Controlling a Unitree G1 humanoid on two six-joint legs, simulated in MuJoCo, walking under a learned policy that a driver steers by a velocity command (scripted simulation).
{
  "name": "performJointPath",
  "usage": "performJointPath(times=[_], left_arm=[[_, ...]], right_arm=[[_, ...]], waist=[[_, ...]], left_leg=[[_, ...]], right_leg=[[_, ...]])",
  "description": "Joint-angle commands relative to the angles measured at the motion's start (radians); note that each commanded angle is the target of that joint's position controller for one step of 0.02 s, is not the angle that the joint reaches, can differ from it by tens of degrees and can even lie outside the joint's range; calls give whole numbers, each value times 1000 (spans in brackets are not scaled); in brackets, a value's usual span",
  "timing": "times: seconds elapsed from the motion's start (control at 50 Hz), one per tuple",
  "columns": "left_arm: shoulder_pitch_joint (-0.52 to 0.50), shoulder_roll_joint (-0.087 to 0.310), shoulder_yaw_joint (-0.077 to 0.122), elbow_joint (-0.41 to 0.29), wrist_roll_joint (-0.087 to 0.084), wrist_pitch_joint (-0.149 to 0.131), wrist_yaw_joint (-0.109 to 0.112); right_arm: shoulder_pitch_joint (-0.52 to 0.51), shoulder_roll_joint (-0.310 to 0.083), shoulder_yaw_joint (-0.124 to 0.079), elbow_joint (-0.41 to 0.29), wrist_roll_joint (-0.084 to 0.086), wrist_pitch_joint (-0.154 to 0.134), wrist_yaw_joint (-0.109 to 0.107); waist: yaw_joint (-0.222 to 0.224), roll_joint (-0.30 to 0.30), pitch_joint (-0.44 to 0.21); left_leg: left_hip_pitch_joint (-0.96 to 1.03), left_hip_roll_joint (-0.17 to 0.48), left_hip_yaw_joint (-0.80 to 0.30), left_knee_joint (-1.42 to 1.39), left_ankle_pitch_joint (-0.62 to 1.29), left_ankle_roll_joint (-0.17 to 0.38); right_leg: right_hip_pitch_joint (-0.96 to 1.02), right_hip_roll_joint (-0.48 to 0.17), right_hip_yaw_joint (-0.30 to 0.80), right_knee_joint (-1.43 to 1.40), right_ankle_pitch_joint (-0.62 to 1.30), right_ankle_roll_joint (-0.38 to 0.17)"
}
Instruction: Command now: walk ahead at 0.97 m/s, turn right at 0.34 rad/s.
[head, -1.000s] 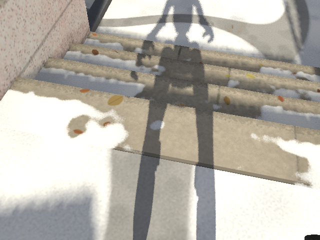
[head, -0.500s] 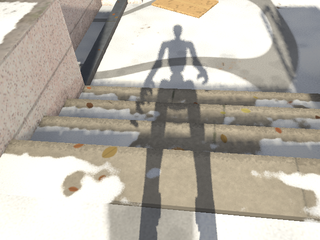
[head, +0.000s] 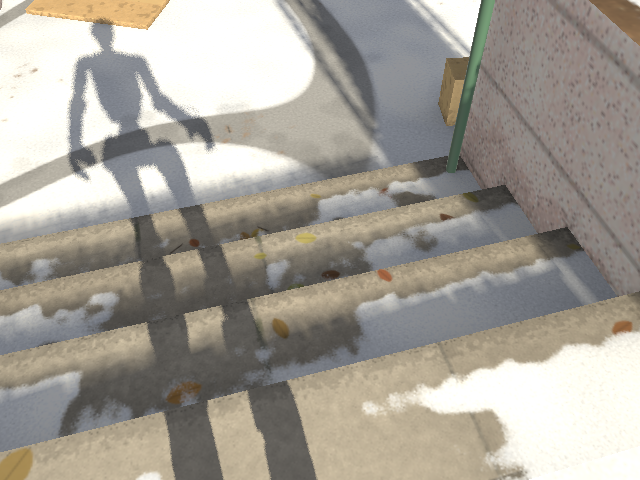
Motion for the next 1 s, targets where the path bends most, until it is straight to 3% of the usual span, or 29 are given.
performJointPath(times=[0.02,0.12,0.18,0.22,0.26,0.3,0.32,0.34,0.36,0.4,0.46,0.54,0.6,0.62,0.66,0.7,0.76,0.78,0.8,0.82,0.84,0.86,0.88,0.9,0.92,0.94,0.96,0.98,1.0], left_arm=[[-96,28,-14,-124,24,-8,-24],[-311,24,-40,-228,30,7,-40],[-428,-7,-70,-275,23,-1,-67],[-438,8,-70,-277,15,-4,-64],[-367,60,-49,-252,23,-2,-37],[-6,135,-7,-146,28,-1,-1],[141,228,23,-118,50,-1,25],[130,276,31,-135,70,-10,29],[64,206,23,-134,40,-5,29],[-44,103,5,-107,34,-19,25],[-51,22,-13,-73,-1,-45,25],[-122,10,-20,-38,-19,-81,29],[-113,91,-4,-37,-2,-93,47],[-42,50,-12,0,-14,-106,48],[14,85,-8,17,-13,-97,55],[17,92,-13,26,0,-70,80],[-81,113,-5,10,-25,-43,89],[-187,98,8,12,-33,-19,87],[-248,12,-18,-31,14,-2,77],[-186,-88,-55,-183,7,-31,68],[-190,-63,-70,-216,39,-48,46],[-146,-17,-66,-208,49,-58,42],[-205,9,-58,-121,92,-36,45],[-164,-34,-75,-190,101,-36,31],[-307,24,-69,-236,73,-36,39],[-389,68,-60,-279,20,-33,40],[-327,20,-73,-218,28,-21,34],[-134,15,-62,-141,14,-9,26],[-141,63,-43,-134,1,-14,24]], right_arm=[[148,-56,-16,29,3,-23,-1],[225,-81,-12,95,33,-57,1],[249,-87,-5,118,61,-63,8],[274,-149,-15,134,60,-61,10],[299,-208,-24,154,59,-52,4],[285,-244,-32,162,51,-29,-7],[303,-146,-11,140,42,-29,-3],[406,12,20,90,85,-31,1],[260,-106,-6,73,83,-23,-5],[204,-81,-6,73,67,-14,0],[219,-25,-8,85,42,45,19],[-8,17,8,-20,34,69,51],[111,-31,-5,23,29,64,77],[92,-48,-19,19,27,60,79],[49,-76,-30,19,8,54,75],[87,-70,-31,47,13,53,76],[496,-131,-65,214,3,63,35],[582,-161,-85,234,2,48,22],[540,-231,-89,236,32,42,9],[499,-243,-59,255,48,32,-7],[523,-160,-42,243,58,31,-14],[453,-229,-70,206,45,40,-30],[405,-137,-42,196,56,33,-15],[383,-244,-62,186,41,11,-24],[293,-179,-45,165,27,-13,-22],[138,-131,-29,109,14,-19,-44],[79,-154,-29,107,23,-14,-47],[66,-173,-41,113,38,-24,-35],[120,-110,-36,133,66,-37,-28]], waist=[[-49,112,33],[-32,93,140],[-35,68,144],[-26,75,147],[13,89,53],[196,99,-145],[218,-16,-267],[103,-233,-427],[128,-115,-319],[45,-35,-67],[-36,-60,17],[-83,-70,169],[-144,-24,19],[-132,-15,26],[-110,-32,42],[-143,25,45],[-292,101,-70],[-405,227,19],[-362,349,156],[-138,386,99],[-124,134,-46],[-96,86,-76],[-92,-200,29],[-33,5,45],[-8,-118,133],[34,-150,204],[53,-71,161],[90,12,51],[38,7,17]], left_leg=[[267,269,-459,-373,-256,150],[238,247,-242,-492,44,157],[88,190,-114,-589,320,140],[131,229,-113,-571,544,148],[279,235,-93,-395,940,133],[170,192,-72,105,914,103],[-36,111,-55,487,476,94],[-277,10,-132,822,-222,86],[-359,29,-151,860,-108,98],[-356,115,-135,778,22,94],[-271,166,-134,696,29,70],[-186,144,-16,321,285,63],[43,62,119,394,466,117],[-131,122,20,283,692,166],[-223,91,77,213,639,217],[24,31,133,3,792,183],[426,16,121,-111,752,221],[567,85,-4,-285,727,324],[569,69,10,-90,862,276],[677,153,-233,130,1399,306],[784,211,-470,51,994,370],[664,346,-788,-150,357,485],[460,232,-683,-93,345,426],[358,334,-900,-76,166,500],[126,322,-860,-205,-29,440],[-310,191,-718,-360,-125,366],[-549,75,-578,-328,49,316],[-576,69,-484,-215,308,292],[-328,6,-459,-19,251,260]], right_leg=[[-408,-95,51,33,53,10],[-541,-98,14,-182,156,46],[-251,-104,-156,-457,356,39],[-138,-86,-164,-518,370,26],[-19,-21,-179,-555,263,15],[413,-15,-138,-603,146,11],[637,-240,102,-618,-191,5],[769,-522,599,-800,-498,-58],[621,-478,653,-938,-466,-38],[361,-410,341,-932,-124,-25],[161,-347,84,-989,55,15],[-45,-204,-274,-1062,335,59],[6,-235,-356,-896,701,51],[198,-243,-354,-853,617,82],[391,-264,-390,-739,741,119],[286,-260,-449,-522,667,139],[177,-270,-377,189,741,98],[-101,-138,-371,709,150,104],[-438,-20,-330,969,-504,67],[-694,-47,-187,836,-363,109],[-797,-105,-84,655,-326,119],[-830,-102,-34,579,-390,141],[-775,-127,-47,633,-513,136],[-866,-125,20,542,-561,132],[-798,-185,50,213,-187,177],[-384,-191,38,-204,187,239],[28,-140,-53,-208,353,239],[244,-117,-95,-91,501,220],[43,-157,7,-196,771,188]])
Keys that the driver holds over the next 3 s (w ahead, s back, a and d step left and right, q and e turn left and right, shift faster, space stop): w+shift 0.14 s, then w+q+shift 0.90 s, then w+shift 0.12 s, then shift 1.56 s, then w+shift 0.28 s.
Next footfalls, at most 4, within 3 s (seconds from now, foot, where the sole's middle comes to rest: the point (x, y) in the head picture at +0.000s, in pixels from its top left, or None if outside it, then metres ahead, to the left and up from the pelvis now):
0.32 right None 0.49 -0.13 -0.76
0.78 left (310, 364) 0.82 0.09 -0.91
1.18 right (305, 256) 1.28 0.13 -1.05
1.50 left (217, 257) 1.27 0.41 -1.05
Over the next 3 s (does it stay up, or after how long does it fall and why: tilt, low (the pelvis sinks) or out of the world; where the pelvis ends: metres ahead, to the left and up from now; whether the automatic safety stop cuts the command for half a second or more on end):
stays up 1.35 0.33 -0.32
